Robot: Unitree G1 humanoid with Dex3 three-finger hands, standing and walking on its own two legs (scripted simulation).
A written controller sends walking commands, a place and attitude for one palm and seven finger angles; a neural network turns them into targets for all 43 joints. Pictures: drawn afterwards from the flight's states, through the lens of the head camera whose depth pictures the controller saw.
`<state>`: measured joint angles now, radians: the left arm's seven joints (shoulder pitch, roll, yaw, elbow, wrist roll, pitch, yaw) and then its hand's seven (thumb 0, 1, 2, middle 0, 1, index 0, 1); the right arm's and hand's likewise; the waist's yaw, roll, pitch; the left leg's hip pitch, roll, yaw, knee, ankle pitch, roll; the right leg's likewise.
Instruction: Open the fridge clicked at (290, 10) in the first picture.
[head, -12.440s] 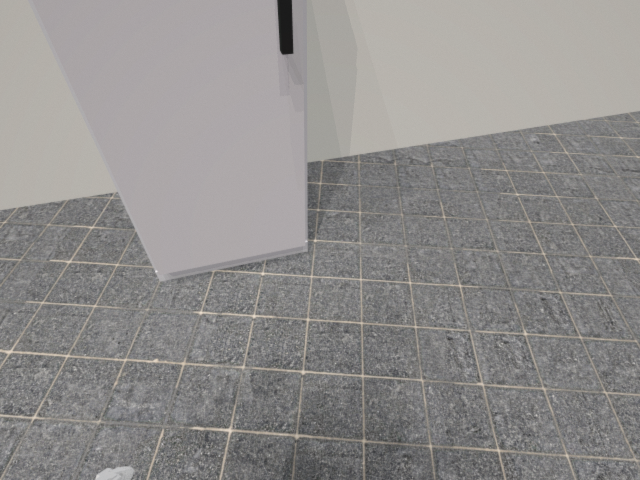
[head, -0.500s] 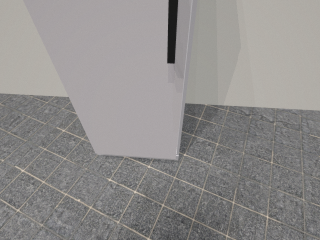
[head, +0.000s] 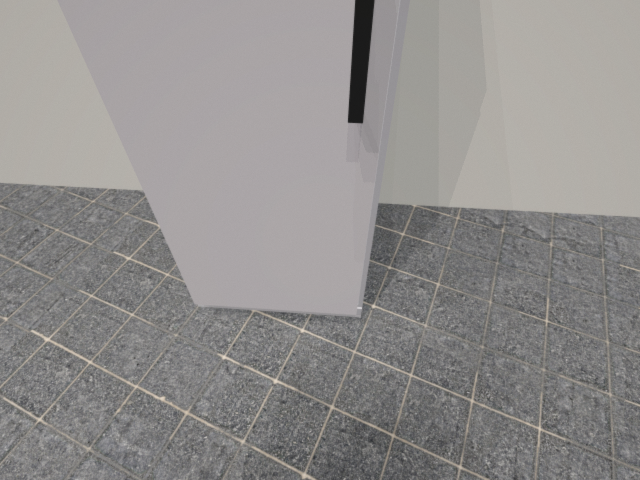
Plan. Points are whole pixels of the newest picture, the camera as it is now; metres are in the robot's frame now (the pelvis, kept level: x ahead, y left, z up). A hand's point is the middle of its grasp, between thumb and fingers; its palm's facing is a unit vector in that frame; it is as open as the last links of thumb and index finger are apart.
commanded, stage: look again from close up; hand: right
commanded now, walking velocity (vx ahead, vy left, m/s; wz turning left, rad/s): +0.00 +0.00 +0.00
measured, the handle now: (363, 13) +0.71 -0.02 +0.26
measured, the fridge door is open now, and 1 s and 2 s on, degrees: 0 0 0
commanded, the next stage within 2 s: shuffle to correct the standing spot in 0.62 s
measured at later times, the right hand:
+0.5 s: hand out of the picture -0.02 -0.14 -0.18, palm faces +0.08 +0.99 -0.15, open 7.3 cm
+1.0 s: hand out of the picture -0.01 -0.13 -0.19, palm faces +0.09 +0.99 -0.12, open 7.3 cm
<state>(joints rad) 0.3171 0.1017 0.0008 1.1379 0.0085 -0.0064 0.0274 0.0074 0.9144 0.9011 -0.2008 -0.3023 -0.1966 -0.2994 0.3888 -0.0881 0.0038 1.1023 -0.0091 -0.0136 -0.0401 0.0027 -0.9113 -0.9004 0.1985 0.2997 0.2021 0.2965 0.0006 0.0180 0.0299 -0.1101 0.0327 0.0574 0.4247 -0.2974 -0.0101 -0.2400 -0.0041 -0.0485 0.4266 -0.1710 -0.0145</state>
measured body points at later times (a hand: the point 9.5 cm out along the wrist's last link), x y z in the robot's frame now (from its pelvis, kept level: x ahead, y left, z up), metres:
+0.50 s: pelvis +0.01 +0.01 +0.00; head +0.02 +0.01 +0.45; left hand +0.00 +0.22 -0.16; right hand -0.02 -0.19 -0.16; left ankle -0.04 +0.12 -0.74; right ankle +0.04 -0.11 -0.74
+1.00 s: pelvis +0.06 +0.02 -0.02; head +0.06 +0.00 +0.43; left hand +0.03 +0.23 -0.17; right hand -0.02 -0.19 -0.18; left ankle -0.04 +0.12 -0.74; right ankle +0.04 -0.11 -0.74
